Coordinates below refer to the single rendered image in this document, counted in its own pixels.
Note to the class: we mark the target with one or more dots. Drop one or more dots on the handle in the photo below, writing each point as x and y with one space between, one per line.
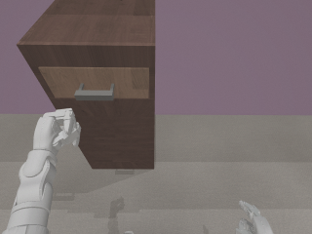
104 95

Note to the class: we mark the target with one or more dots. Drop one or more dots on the left robot forearm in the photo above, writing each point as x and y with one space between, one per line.
32 206

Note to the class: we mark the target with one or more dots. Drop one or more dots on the drawer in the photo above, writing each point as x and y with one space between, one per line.
129 82

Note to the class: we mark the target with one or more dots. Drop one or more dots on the robot right hand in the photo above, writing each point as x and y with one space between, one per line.
259 223

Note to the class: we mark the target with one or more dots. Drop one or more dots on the cabinet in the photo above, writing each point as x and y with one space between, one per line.
116 134

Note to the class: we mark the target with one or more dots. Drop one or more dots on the robot left hand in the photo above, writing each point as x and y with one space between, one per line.
49 135

